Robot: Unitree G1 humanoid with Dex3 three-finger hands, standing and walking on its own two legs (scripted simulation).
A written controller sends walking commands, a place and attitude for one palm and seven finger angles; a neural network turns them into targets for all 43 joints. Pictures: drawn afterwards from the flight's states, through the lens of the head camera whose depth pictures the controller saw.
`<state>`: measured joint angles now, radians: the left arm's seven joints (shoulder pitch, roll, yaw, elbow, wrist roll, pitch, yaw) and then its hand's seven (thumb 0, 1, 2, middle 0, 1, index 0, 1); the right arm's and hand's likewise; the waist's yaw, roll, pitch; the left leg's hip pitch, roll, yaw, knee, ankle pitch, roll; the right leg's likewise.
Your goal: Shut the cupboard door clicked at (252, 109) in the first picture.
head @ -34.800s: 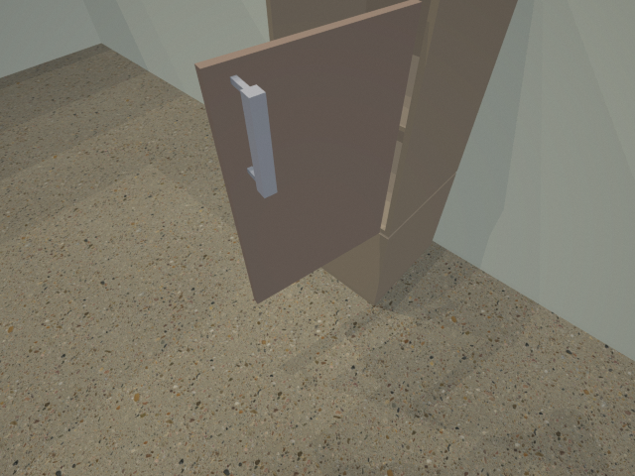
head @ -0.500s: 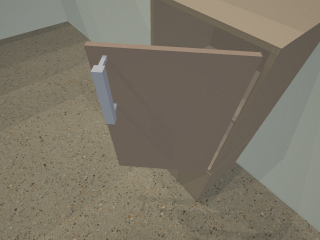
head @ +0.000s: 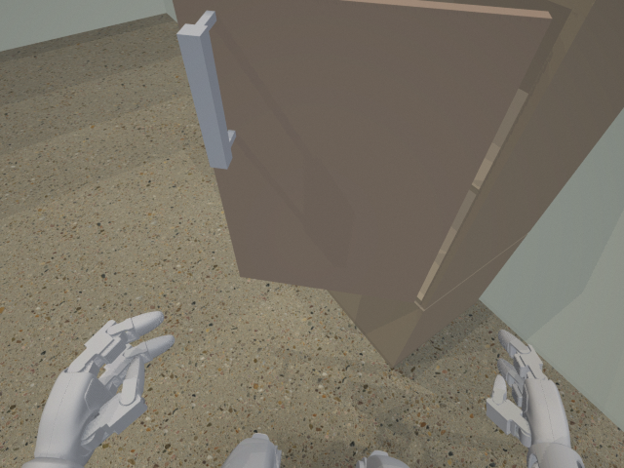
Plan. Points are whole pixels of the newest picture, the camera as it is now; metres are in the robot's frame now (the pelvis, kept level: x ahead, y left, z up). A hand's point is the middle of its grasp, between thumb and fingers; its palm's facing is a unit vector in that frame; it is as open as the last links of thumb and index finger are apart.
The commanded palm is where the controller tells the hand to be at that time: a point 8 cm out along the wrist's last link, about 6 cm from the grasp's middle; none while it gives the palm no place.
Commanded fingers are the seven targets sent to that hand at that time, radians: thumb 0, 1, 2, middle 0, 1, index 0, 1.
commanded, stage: raise the hand and make a fist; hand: left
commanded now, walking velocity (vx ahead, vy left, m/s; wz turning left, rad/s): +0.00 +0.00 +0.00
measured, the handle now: (215, 95) +0.50 +0.18 +0.21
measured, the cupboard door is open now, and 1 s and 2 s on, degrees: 45 45 45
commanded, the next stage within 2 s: bring the fist close to the handle in 1.46 s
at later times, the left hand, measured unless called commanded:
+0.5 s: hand (123, 321) +0.23 +0.22 +0.12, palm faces -0.03 -1.00 -0.04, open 3.7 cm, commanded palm +0.20 +0.27 +0.14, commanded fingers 0.00 0.90 0.90 -1.08 -1.26 -1.08 -1.26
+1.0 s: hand (89, 253) +0.25 +0.23 +0.20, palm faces -0.02 -1.00 -0.07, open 3.1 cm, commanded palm +0.23 +0.27 +0.21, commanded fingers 0.00 0.90 0.90 -1.30 -1.50 -1.30 -1.50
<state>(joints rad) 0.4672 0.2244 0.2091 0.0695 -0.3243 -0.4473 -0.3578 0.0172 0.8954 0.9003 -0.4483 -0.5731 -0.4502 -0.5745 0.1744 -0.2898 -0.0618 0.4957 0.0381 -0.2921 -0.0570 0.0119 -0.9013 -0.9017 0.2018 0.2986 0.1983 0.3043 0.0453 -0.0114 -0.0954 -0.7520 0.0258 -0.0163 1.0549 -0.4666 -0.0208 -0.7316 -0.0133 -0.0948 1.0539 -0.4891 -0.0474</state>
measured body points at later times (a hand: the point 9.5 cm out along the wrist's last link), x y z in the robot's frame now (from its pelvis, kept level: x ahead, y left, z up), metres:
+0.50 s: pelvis +0.02 +0.03 +0.03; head +0.05 +0.02 +0.48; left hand +0.22 +0.27 +0.13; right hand +0.18 -0.21 -0.04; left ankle +0.04 +0.13 -0.67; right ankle +0.03 -0.09 -0.67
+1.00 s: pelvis +0.03 +0.03 +0.06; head +0.01 +0.02 +0.51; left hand +0.25 +0.28 +0.21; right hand +0.23 -0.17 +0.00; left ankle +0.04 +0.13 -0.67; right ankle +0.03 -0.09 -0.67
